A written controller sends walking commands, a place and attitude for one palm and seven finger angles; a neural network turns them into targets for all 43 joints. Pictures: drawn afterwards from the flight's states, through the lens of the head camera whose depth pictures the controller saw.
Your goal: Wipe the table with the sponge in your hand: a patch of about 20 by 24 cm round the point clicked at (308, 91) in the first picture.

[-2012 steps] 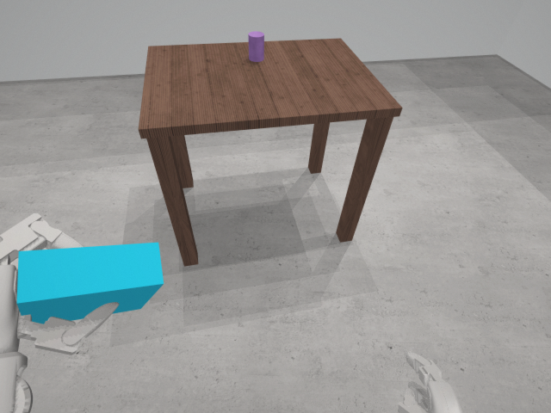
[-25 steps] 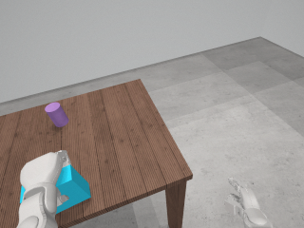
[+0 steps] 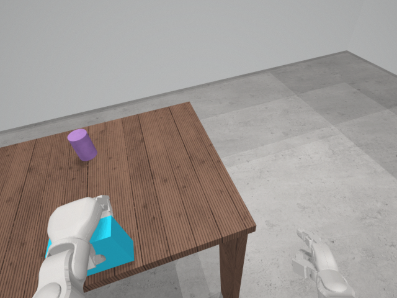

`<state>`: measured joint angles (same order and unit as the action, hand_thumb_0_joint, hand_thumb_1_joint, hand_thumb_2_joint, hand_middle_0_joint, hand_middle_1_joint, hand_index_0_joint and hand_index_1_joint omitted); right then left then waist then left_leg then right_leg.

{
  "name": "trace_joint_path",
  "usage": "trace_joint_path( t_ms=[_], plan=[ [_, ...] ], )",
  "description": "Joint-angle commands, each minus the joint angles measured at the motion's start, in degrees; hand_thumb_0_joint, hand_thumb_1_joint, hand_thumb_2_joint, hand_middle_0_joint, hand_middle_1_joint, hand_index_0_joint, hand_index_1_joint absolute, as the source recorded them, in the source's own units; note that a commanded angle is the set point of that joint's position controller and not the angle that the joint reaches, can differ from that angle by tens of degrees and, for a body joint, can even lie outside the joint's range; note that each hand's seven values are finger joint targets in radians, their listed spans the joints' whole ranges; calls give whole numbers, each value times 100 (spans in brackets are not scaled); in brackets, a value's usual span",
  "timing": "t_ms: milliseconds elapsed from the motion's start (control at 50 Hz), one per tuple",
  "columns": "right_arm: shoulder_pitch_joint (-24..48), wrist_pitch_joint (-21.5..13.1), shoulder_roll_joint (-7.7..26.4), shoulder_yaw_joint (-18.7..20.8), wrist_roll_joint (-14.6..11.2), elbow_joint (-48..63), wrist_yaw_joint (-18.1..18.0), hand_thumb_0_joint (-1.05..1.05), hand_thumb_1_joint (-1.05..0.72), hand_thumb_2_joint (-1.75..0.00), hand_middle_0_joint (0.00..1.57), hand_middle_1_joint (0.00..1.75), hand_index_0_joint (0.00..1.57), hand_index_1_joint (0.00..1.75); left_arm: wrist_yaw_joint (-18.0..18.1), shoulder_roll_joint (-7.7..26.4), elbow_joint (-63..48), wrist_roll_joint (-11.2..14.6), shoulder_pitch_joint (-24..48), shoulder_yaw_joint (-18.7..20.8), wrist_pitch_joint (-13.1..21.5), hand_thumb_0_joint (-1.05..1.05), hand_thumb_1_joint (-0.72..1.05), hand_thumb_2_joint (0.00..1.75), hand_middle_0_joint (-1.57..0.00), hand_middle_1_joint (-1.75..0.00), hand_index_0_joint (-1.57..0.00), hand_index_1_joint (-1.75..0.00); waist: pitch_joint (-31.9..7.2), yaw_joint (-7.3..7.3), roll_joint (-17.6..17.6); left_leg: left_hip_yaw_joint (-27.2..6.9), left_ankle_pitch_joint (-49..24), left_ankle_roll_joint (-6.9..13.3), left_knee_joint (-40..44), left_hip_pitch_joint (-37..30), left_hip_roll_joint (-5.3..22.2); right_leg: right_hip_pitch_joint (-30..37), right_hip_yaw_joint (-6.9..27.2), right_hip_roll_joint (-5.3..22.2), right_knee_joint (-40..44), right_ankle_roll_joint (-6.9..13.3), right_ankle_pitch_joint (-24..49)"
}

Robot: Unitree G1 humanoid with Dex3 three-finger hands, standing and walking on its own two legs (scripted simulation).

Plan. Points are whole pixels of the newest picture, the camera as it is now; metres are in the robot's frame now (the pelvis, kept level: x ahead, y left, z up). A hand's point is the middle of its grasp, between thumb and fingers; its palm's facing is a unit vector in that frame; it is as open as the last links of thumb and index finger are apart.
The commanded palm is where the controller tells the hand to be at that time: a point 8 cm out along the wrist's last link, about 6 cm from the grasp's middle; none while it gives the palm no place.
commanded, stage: move the sponge above the wiping area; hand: left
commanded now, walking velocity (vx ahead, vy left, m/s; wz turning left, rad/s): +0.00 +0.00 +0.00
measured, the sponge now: (99, 252) +0.19 +0.26 -0.01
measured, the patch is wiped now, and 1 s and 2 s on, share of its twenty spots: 0.00 0.00 0.00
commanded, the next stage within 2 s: none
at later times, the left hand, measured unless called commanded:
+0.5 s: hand (92, 232) +0.21 +0.26 +0.05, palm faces -0.04 -0.14 -0.99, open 9.0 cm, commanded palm +0.19 +0.26 +0.13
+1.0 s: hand (87, 220) +0.22 +0.26 +0.07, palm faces +0.07 -0.09 -0.99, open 9.0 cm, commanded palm +0.19 +0.26 +0.13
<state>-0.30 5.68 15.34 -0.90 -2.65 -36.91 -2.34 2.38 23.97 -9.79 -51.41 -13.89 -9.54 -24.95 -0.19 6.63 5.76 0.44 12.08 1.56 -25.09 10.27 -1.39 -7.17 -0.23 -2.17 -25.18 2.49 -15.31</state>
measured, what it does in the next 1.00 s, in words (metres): stands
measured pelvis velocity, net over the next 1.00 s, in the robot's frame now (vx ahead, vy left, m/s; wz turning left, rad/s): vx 0.01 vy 0.00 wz -0.02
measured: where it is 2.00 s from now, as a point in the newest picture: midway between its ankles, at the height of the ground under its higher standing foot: outside the picture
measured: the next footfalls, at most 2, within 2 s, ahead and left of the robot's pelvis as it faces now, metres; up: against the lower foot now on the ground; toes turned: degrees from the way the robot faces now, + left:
none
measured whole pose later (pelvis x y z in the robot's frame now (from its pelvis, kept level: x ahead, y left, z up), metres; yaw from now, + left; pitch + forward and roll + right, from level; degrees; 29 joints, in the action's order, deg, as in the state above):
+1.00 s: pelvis +0.01 +0.00 +0.00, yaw -1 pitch -3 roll +0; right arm -1.3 6.3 14.5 -0.2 -2.4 -37.2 -1.6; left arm 7.8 25.6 -14.3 -53.7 -16.3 -7.3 -21.8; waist -0.8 7.7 5.1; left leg 1.5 13.7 1.3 -26.2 10.0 -0.6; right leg -6.9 1.1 -2.9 -25.3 2.7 -15.8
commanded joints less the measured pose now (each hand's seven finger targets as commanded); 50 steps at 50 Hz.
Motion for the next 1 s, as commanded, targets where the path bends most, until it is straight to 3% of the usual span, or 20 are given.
trace_joint_path(
  t_ms=[0,40,60,140,160,260,320,440,460,540,560,640,660,720,800,840,860,940,960,980],
  plan=[
    [1115,-373,489,180,112,961,-94,0,-90,-90,20,30,20,30,602,1523,-1343,-552,1642,1197,464,0,10,130,-120,-160,-120,-160,-1076,23,-189,-384,-1029,133,166,-553,-13,-158,718,14,516,275,748],
    [1237,-330,540,186,79,880,-95,0,-90,-90,20,30,20,30,796,1882,-1176,-584,1634,1626,370,0,10,130,-120,-160,-120,-160,-944,104,35,-439,-915,89,252,-521,-12,-146,920,-58,574,366,562],
    [1263,-350,465,160,33,933,-88,0,-90,-90,20,30,20,30,831,1438,-1175,-528,1805,1285,322,0,10,130,-120,-160,-120,-160,-1079,46,39,-364,-984,95,235,-519,-2,-86,729,2,486,319,671],
    [1554,-296,548,166,-61,861,-49,0,-90,-90,20,30,20,30,797,1407,-754,-146,1206,1411,-87,0,10,130,-120,-160,-120,-160,-864,136,75,-432,-1040,57,346,-464,-28,28,763,35,538,304,855],
    [1533,-307,510,164,-94,911,-26,0,-90,-90,20,30,20,30,692,979,-789,-26,1115,1039,-162,0,10,130,-120,-160,-120,-160,-921,52,-92,-358,-1110,88,328,-422,0,82,544,93,472,222,1031],
    [1458,-276,557,140,-96,1064,39,0,-90,-90,20,30,20,30,136,636,-992,78,691,475,-346,0,10,130,-120,-160,-120,-160,-742,-102,-606,-365,-1115,180,281,-290,-35,37,563,120,462,138,1312],
    [1271,-275,584,163,-4,1053,12,0,-90,-90,20,30,20,30,112,1216,-1236,-154,969,872,-51,0,10,130,-120,-160,-120,-160,-954,-63,-761,-371,-1155,210,196,-356,-61,39,679,117,449,130,1359],
    [1113,-391,534,229,134,987,-89,0,-90,-90,20,30,20,30,774,1862,-1808,-594,1581,1566,585,0,10,130,-120,-160,-120,-160,-1227,110,286,-434,-1216,127,130,-730,7,-101,916,-51,481,362,951],
    [1059,-405,457,232,92,982,-94,0,-90,-90,20,30,20,30,868,1521,-1716,-551,1595,1357,573,0,10,130,-120,-160,-120,-160,-1203,27,307,-371,-1248,118,110,-706,55,-129,752,-15,422,341,926],
    [1331,-350,559,205,-21,814,-90,0,-90,-90,20,30,20,30,925,1584,-848,-256,1351,1567,135,0,10,130,-120,-160,-120,-160,-797,78,41,-463,-1045,66,269,-515,2,-115,813,-5,557,337,816],
    [1404,-336,511,172,-76,852,-83,0,-90,-90,20,30,20,30,832,1175,-840,-126,1418,1183,27,0,10,130,-120,-160,-120,-160,-868,-3,-56,-403,-1063,89,302,-466,13,-37,584,70,517,247,928],
    [1604,-266,591,139,-118,870,-36,0,-90,-90,20,30,20,30,381,969,-425,109,710,935,-425,0,10,130,-120,-160,-120,-160,-649,28,-438,-421,-1149,108,318,-340,-43,23,686,95,530,198,1280],
    [1511,-247,570,127,-125,961,-23,0,-90,-90,20,30,20,30,235,670,-716,137,832,566,-427,0,10,130,-120,-160,-120,-160,-786,-90,-501,-361,-1154,148,318,-308,-27,102,535,129,463,145,1379],
    [1361,-247,592,135,-55,1037,8,0,-90,-90,20,30,20,30,21,900,-1032,-28,1052,565,-264,0,10,130,-120,-160,-120,-160,-879,-127,-698,-392,-1245,204,222,-345,-52,36,580,130,430,122,1515],
    [1105,-304,503,183,86,1122,12,0,-90,-90,20,30,20,30,277,1303,-1847,-344,1078,973,351,0,10,130,-120,-160,-120,-160,-1369,13,-338,-408,-1600,204,97,-617,-11,141,614,68,309,206,1657],
    [1067,-300,561,222,156,1046,2,0,-90,-90,20,30,20,30,576,1896,-2017,-563,1143,1570,490,0,10,130,-120,-160,-120,-160,-1419,133,-13,-452,-1632,139,58,-703,24,109,895,-36,334,325,1572],
    [1002,-302,444,210,132,1082,22,0,-90,-90,20,30,20,30,710,1469,-2059,-595,1143,1303,507,0,10,130,-120,-160,-120,-160,-1416,83,99,-423,-1699,119,62,-643,76,76,674,1,244,316,1475],
    [1212,-250,540,240,33,961,40,0,-90,-90,20,30,20,30,987,1561,-1500,-437,912,1583,151,0,10,130,-120,-160,-120,-160,-933,141,176,-479,-1427,40,152,-536,85,-101,865,-55,367,406,1173],
    [1262,-244,484,212,-19,990,50,0,-90,-90,20,30,20,30,949,1154,-1420,-305,914,1249,32,0,10,130,-120,-160,-120,-160,-968,82,1,-417,-1426,62,160,-485,79,-22,653,28,340,318,1268],
    [1305,-226,520,217,-56,953,54,0,-90,-90,20,30,20,30,915,1241,-1235,-197,779,1312,-105,0,10,130,-120,-160,-120,-160,-868,102,-128,-435,-1389,53,178,-444,68,-31,666,46,369,294,1285]
  ],
)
